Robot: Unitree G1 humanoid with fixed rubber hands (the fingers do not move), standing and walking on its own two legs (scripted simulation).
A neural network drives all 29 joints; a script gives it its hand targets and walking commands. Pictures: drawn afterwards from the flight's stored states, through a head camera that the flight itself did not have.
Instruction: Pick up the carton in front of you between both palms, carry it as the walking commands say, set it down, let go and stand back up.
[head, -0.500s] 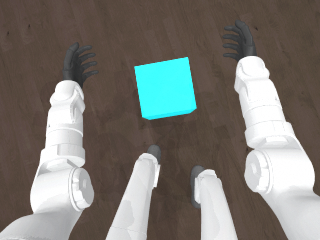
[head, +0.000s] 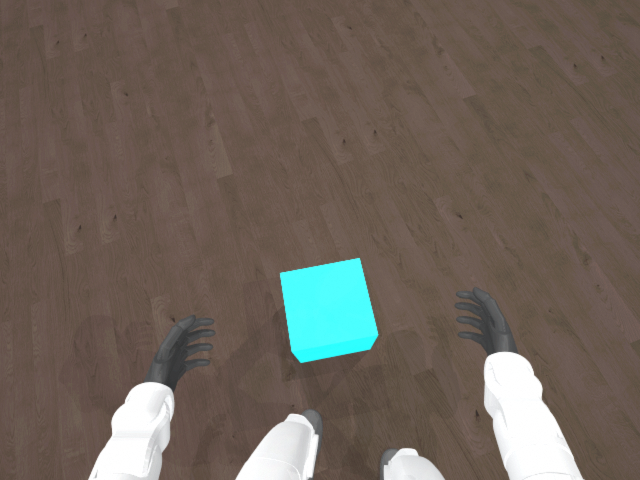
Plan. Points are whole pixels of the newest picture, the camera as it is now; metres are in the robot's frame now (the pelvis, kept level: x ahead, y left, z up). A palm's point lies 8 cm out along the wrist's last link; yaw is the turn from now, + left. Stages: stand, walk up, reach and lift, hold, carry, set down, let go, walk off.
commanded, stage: let go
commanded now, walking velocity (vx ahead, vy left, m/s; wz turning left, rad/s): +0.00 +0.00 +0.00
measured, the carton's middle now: (328, 314) +0.43 +0.07 -0.63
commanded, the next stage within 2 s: stand in 0.76 s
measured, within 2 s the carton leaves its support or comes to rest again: neither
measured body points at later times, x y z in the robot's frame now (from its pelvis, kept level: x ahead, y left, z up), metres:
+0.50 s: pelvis +0.03 -0.05 +0.02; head +0.05 -0.04 +0.47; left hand +0.20 +0.19 -0.05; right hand +0.20 -0.28 -0.05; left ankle +0.04 +0.10 -0.72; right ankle -0.04 -0.15 -0.72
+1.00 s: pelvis +0.05 -0.02 +0.01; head +0.05 +0.00 +0.46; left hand +0.13 +0.27 -0.09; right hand +0.16 -0.27 -0.10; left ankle +0.04 +0.10 -0.72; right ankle -0.04 -0.15 -0.72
